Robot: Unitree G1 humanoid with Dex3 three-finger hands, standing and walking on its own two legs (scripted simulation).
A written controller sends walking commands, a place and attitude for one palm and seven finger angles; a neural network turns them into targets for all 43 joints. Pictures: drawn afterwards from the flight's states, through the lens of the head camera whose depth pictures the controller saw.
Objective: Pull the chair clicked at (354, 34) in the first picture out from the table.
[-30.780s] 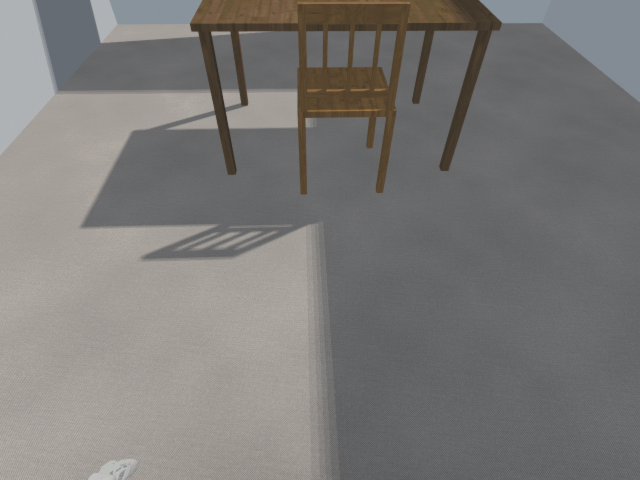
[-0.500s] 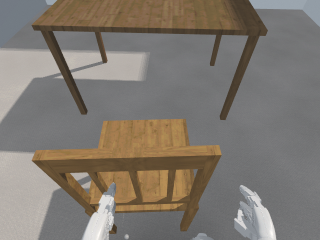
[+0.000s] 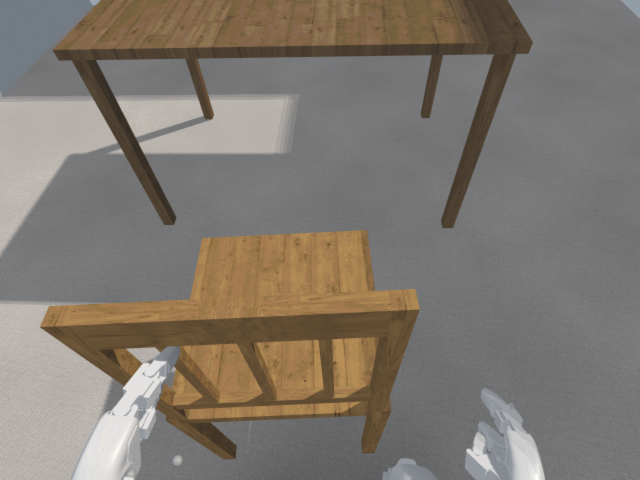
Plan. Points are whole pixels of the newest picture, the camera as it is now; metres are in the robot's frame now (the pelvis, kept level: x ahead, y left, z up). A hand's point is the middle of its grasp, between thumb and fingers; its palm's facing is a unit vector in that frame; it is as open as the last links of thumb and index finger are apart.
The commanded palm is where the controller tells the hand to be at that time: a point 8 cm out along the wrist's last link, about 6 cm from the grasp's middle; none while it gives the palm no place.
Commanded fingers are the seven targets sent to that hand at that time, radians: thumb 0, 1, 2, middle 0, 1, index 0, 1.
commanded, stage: draw the hand back to the body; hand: left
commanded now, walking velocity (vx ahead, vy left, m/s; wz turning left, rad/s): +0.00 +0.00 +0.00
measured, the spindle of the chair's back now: (259, 369) +0.28 +0.10 -0.07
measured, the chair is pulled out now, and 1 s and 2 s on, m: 0.64 0.64 0.64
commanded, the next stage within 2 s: step back with the hand held close in 1.02 s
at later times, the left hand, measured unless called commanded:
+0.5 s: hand (5, 398) +0.17 +0.24 +0.19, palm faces +0.43 -0.80 -0.42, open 11.3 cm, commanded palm +0.12 +0.28 +0.21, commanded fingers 0.00 0.68 0.80 -0.17 -0.25 -0.17 -0.25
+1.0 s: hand out of the picture +0.19 +0.26 +0.22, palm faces +0.46 -0.77 -0.44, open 7.5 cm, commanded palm +0.14 +0.31 +0.24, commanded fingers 0.00 0.90 0.90 -0.20 -0.30 -0.20 -0.30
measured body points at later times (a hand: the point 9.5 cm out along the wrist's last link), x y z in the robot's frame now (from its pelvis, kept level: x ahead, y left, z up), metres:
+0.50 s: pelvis -0.01 -0.01 +0.05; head -0.02 -0.04 +0.50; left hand +0.14 +0.28 +0.21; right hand +0.21 -0.22 -0.02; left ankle -0.06 +0.13 -0.68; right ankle +0.04 -0.12 -0.68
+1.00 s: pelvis +0.00 +0.01 +0.06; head -0.01 -0.03 +0.51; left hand +0.16 +0.30 +0.25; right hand +0.17 -0.23 -0.04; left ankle -0.06 +0.13 -0.68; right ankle +0.04 -0.12 -0.68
